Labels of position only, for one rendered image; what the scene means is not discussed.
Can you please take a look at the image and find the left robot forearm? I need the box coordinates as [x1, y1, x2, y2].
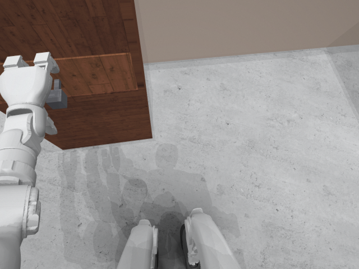
[0, 104, 45, 187]

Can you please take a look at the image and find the left robot hand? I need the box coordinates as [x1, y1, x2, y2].
[0, 52, 59, 135]

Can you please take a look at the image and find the handle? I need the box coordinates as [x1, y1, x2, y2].
[46, 79, 67, 109]

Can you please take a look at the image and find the right robot thigh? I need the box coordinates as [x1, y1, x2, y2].
[185, 213, 242, 269]

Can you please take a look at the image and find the drawer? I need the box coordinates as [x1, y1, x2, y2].
[0, 52, 136, 103]

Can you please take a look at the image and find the left robot upper arm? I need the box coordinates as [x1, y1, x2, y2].
[0, 185, 41, 269]

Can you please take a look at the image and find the right robot shin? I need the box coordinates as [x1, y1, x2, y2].
[186, 208, 203, 265]

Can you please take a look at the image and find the cabinet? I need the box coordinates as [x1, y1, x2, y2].
[0, 0, 153, 150]

